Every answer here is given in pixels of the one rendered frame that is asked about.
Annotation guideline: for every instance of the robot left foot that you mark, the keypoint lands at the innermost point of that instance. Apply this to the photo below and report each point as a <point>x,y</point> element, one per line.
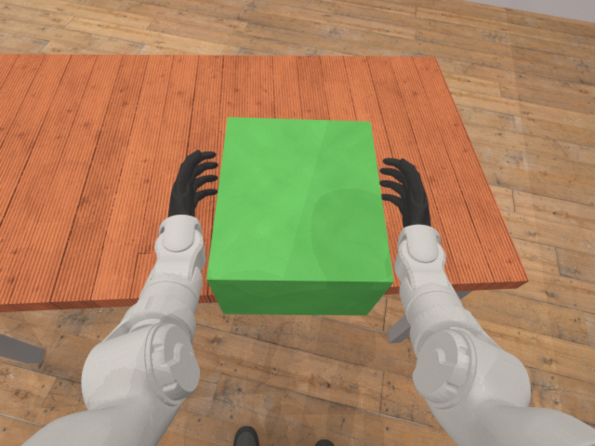
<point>246,436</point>

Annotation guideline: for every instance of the robot left hand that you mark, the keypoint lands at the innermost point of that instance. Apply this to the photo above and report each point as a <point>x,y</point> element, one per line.
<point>184,197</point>

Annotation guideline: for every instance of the right robot upper arm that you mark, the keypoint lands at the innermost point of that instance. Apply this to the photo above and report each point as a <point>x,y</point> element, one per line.
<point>480,395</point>

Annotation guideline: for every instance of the robot right hand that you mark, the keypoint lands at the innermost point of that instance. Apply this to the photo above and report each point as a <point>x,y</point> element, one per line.
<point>413,203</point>

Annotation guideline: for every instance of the left robot forearm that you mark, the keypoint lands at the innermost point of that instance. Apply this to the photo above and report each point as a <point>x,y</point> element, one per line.
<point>172,290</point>

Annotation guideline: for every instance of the table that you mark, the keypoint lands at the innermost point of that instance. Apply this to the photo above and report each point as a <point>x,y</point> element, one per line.
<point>91,146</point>

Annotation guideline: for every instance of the right robot forearm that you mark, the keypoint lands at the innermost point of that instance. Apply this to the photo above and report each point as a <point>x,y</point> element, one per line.
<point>429,300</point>

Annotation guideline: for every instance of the carton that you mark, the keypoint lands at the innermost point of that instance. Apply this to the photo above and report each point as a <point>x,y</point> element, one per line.
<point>299,226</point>

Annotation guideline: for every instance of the left robot upper arm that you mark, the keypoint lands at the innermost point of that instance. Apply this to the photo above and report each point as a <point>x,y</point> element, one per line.
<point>134,385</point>

